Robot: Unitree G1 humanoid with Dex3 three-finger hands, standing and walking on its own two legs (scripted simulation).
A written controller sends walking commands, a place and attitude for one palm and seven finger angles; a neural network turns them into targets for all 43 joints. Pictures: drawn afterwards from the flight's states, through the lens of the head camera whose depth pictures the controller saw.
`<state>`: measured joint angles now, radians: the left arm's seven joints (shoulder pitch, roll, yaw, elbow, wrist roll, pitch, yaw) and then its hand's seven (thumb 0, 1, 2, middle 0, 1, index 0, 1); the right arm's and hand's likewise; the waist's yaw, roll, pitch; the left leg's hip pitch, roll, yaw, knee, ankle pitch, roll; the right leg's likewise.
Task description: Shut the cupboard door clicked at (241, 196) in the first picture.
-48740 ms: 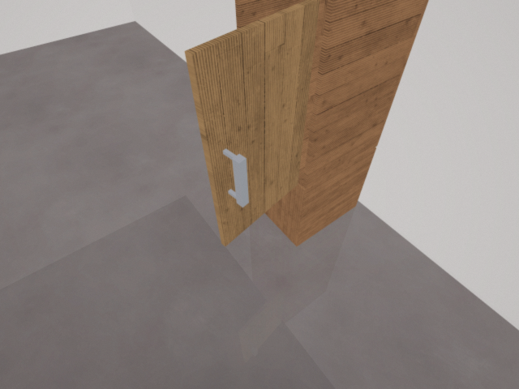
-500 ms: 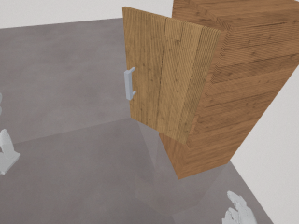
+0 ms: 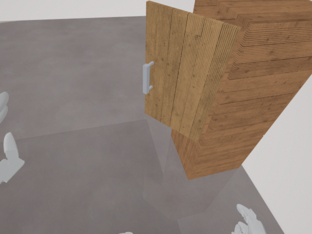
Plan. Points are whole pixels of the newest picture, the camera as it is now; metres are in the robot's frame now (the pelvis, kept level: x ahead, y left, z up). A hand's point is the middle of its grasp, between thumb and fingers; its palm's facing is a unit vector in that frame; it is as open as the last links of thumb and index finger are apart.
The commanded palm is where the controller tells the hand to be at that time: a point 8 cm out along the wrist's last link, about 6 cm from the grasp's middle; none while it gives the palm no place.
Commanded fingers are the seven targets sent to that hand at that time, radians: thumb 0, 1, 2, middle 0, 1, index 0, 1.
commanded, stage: stop stepping back and stand still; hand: left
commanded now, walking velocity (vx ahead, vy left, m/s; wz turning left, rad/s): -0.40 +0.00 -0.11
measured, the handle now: (148, 77) +0.78 +0.09 -0.05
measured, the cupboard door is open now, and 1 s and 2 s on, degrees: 40 40 40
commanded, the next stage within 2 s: let the arm hang, fingers relaxed in 0.92 s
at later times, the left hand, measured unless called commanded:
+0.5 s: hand out of the picture +0.12 +0.27 +0.18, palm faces +0.41 -0.83 -0.38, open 7.4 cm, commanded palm +0.07 +0.31 +0.19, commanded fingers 0.00 0.90 0.90 -0.20 -0.30 -0.20 -0.30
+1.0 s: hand out of the picture +0.14 +0.32 +0.17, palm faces +0.46 -0.80 -0.38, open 7.4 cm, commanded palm none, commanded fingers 0.00 0.90 0.90 -0.20 -0.30 -0.20 -0.30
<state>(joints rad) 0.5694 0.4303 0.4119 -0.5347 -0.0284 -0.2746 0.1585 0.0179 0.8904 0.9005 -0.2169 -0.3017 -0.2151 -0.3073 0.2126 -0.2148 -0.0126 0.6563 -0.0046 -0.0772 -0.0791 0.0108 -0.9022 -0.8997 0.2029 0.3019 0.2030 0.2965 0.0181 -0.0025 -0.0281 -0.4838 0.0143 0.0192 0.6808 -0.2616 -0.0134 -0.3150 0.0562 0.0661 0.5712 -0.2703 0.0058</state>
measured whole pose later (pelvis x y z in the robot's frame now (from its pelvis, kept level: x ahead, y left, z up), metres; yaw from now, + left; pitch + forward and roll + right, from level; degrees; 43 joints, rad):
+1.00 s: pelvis -0.07 +0.06 +0.00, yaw -4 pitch -1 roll -1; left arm 0.50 0.39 0.40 -0.41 -0.04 -0.18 0.18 0.02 0.89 0.90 -0.22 -0.30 -0.22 -0.31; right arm 0.28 -0.22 0.01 0.69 0.01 -0.08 -0.09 0.01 -0.90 -0.90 0.20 0.30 0.20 0.30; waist 0.03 -0.01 -0.06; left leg -0.35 -0.01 0.05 0.59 -0.22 0.04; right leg -0.11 0.02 0.03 0.54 -0.41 0.00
